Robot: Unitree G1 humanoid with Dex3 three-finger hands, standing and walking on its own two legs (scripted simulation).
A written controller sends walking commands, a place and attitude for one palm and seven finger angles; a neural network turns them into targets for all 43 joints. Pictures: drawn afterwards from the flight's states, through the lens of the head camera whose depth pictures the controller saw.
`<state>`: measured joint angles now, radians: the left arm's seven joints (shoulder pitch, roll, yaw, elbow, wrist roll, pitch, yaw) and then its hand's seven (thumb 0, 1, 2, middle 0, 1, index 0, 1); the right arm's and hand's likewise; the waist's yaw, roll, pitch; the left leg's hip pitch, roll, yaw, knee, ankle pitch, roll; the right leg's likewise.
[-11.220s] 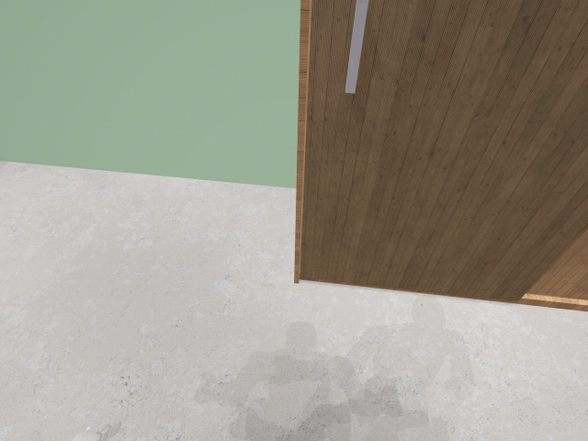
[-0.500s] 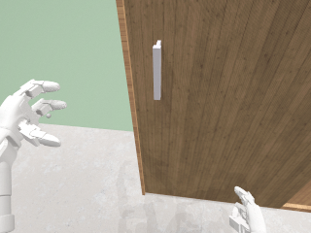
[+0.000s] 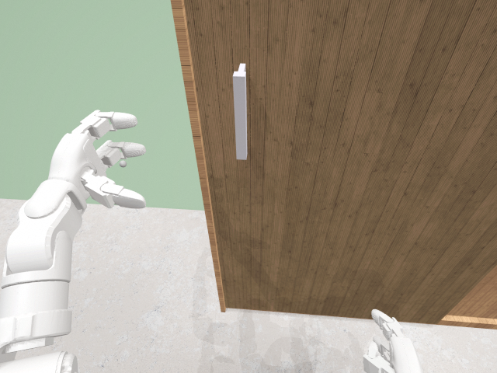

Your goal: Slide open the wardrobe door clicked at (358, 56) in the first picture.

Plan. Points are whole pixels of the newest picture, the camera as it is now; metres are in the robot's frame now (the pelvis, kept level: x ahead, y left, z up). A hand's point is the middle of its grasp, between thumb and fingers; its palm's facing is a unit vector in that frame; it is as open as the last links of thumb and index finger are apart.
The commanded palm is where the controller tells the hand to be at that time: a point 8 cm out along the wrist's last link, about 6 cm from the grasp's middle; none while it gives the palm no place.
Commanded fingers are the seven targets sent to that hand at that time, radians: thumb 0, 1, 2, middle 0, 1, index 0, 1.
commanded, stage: move the hooked fingers beside the handle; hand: left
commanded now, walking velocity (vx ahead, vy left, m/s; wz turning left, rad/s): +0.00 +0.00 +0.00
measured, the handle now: (242, 113) +0.53 +0.07 +0.19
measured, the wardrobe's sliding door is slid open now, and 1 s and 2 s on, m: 0.00 0.00 0.00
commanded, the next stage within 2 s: feel for the door with the fingertips in 1.96 s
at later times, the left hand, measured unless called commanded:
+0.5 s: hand (164, 148) +0.38 +0.17 +0.21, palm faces +0.03 -1.00 -0.02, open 14.0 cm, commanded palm +0.36 +0.22 +0.20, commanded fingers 0.00 -0.50 0.30 -0.30 -1.20 -0.30 -1.20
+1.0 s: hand (204, 128) +0.44 +0.12 +0.20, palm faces +0.03 -1.00 +0.00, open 14.0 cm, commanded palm +0.42 +0.18 +0.20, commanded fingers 0.00 -0.50 0.30 -0.30 -1.20 -0.30 -1.20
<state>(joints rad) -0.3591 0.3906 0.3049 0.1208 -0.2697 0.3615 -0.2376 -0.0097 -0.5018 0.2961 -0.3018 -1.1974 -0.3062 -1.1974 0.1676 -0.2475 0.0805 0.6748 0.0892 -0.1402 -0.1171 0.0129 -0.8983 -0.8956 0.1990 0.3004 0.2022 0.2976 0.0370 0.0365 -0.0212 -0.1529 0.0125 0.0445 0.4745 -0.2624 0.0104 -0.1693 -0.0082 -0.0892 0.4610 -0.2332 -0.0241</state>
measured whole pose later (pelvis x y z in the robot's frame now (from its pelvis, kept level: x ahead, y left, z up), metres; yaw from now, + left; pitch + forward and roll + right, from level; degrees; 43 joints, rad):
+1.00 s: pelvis +0.00 -0.01 +0.00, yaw +0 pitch -1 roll +0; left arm -0.79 0.26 0.17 0.60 -0.16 0.29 -0.01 -0.01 -0.50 0.30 -0.30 -1.20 -0.31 -1.20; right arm 0.22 -0.24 0.04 0.75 0.07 -0.05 -0.10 0.01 -0.90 -0.90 0.20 0.30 0.20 0.30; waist -0.03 0.02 -0.02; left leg -0.20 0.02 0.04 0.46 -0.25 0.00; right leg -0.21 0.01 -0.09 0.43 -0.22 -0.03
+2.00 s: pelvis +0.00 +0.00 +0.00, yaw -1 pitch +1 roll +0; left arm -0.87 0.25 0.18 0.80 -0.12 0.11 0.03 -0.01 -0.50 0.30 -0.30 -1.20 -0.30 -1.20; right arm 0.29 -0.23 0.02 0.74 0.06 -0.06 -0.07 0.01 -0.90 -0.90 0.20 0.30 0.20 0.30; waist -0.05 0.03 -0.02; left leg -0.25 0.02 0.06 0.47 -0.25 0.01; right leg -0.26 0.01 -0.07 0.45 -0.21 -0.03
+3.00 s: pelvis +0.00 +0.00 +0.00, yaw -1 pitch +4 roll +0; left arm -1.01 0.23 0.20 0.98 -0.10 0.03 0.08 -0.01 -0.50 0.30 -0.33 -1.22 -0.34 -1.24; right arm 0.34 -0.25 0.00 0.79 0.03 -0.08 -0.05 0.01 -0.90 -0.90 0.20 0.30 0.20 0.30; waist -0.09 0.02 -0.03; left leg -0.31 0.03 0.05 0.49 -0.25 0.01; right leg -0.33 0.01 -0.08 0.46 -0.21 -0.03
